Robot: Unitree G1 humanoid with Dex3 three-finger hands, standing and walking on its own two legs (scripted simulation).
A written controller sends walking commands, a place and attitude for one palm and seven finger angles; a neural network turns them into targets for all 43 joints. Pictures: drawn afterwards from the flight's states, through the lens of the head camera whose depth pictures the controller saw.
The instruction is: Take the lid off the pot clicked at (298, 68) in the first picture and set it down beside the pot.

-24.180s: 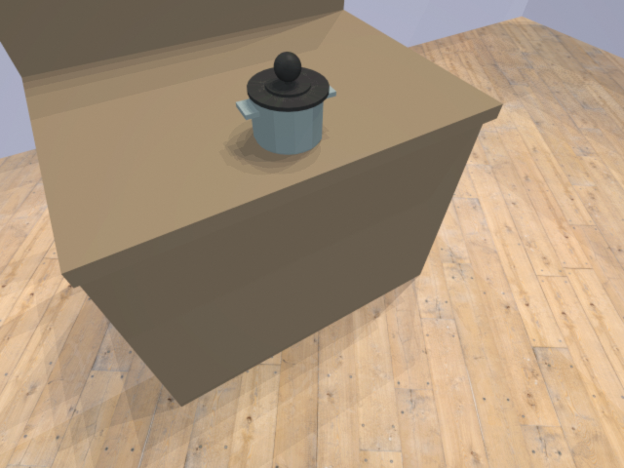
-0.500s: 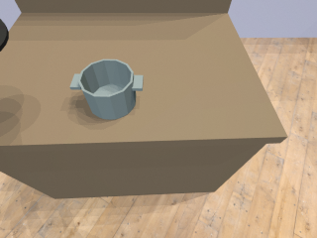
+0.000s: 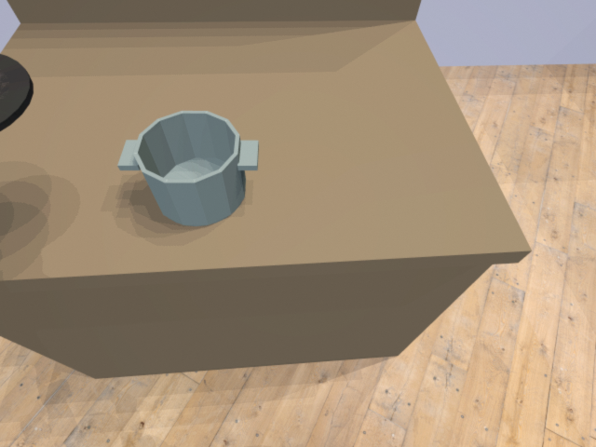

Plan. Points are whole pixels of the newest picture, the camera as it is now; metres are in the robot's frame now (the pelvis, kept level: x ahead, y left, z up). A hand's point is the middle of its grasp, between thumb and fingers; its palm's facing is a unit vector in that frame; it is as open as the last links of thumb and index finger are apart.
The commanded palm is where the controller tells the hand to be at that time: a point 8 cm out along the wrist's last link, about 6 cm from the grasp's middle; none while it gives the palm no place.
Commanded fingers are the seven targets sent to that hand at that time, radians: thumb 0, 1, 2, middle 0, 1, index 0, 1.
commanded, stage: lower the lid onto the table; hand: left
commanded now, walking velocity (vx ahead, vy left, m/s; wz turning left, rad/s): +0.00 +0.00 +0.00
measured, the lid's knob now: out of the picture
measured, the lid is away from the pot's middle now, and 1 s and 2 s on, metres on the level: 0.23 0.25 0.24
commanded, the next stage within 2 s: none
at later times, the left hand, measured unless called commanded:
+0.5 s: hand out of the picture +0.47 +0.35 +0.23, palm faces -0.31 -0.19 -0.93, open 8.0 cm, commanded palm +0.50 +0.36 +0.29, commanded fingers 0.00 0.58 0.96 -0.85 -1.07 -0.84 -1.07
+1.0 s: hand out of the picture +0.46 +0.37 +0.19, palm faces -0.36 -0.22 -0.91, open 8.0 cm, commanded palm +0.50 +0.37 +0.26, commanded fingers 0.00 0.58 0.96 -0.85 -1.07 -0.84 -1.07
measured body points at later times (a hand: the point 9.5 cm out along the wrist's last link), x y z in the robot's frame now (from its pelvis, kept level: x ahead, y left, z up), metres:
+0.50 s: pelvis +0.00 +0.00 +0.00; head +0.08 +0.01 +0.44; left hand +0.48 +0.36 +0.28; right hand +0.02 -0.28 -0.12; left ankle -0.03 +0.07 -0.74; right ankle -0.01 -0.15 -0.74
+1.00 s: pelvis +0.00 +0.01 -0.01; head +0.08 +0.03 +0.44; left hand +0.48 +0.38 +0.25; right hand +0.01 -0.27 -0.12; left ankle -0.03 +0.07 -0.74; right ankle -0.01 -0.15 -0.74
